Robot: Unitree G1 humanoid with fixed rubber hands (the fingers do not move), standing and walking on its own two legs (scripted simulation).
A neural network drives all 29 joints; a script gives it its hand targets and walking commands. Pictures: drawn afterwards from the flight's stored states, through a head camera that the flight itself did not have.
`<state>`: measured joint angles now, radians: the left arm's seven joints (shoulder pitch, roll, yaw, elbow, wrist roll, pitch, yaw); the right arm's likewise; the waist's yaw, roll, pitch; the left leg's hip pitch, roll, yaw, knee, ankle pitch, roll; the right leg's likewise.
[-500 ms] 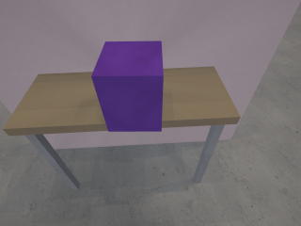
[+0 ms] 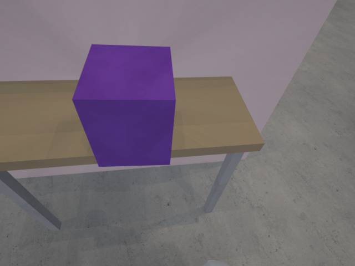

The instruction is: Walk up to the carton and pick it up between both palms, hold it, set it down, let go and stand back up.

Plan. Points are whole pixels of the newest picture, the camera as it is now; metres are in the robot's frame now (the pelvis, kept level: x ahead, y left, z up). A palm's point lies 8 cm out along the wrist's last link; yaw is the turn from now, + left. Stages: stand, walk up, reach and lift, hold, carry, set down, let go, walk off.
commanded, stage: walk up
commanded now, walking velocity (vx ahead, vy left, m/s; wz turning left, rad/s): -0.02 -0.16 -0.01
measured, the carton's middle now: (133, 108) +0.50 +0.12 +0.05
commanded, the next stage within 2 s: none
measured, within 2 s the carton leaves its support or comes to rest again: neither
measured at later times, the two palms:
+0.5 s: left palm out of the picture +0.05 +0.14 -0.12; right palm out of the picture -0.02 -0.34 -0.15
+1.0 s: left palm out of the picture -0.05 +0.25 -0.15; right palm out of the picture +0.01 -0.22 -0.14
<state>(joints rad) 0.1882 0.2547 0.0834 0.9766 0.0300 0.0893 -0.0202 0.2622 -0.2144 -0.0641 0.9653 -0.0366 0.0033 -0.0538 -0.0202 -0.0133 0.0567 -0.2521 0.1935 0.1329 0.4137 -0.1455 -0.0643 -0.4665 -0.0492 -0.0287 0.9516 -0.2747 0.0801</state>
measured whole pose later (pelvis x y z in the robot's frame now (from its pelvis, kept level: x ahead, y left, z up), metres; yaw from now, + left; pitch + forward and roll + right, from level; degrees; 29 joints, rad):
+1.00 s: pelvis -0.03 +0.01 +0.00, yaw -1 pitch +0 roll +2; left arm 0.31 0.20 0.03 1.13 0.02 0.02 0.02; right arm 0.22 -0.16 0.00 1.08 0.00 0.00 -0.03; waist 0.01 -0.04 0.00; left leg -0.19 -0.01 0.05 0.40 -0.20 0.00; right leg -0.19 -0.04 -0.01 0.46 -0.26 0.00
